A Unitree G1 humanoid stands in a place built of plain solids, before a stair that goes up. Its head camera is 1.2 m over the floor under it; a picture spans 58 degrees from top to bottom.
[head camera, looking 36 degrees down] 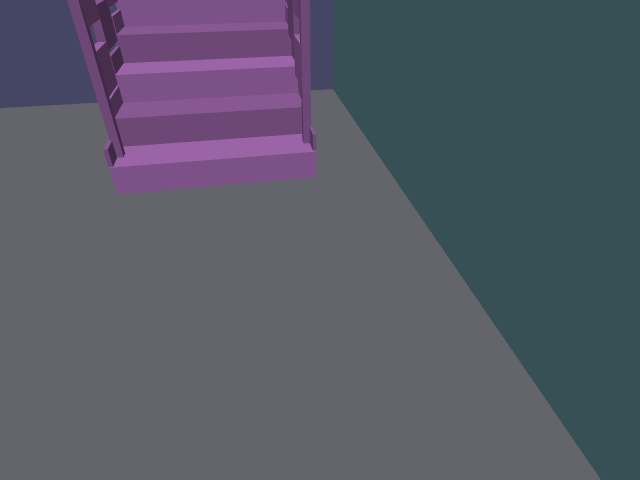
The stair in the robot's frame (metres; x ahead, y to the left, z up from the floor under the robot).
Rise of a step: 0.16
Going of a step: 0.27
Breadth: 1.12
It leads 11 degrees to the left of straight ahead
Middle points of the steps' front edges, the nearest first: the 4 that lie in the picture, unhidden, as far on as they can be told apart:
2.18 0.57 0.16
2.45 0.62 0.33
2.71 0.67 0.49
2.98 0.72 0.66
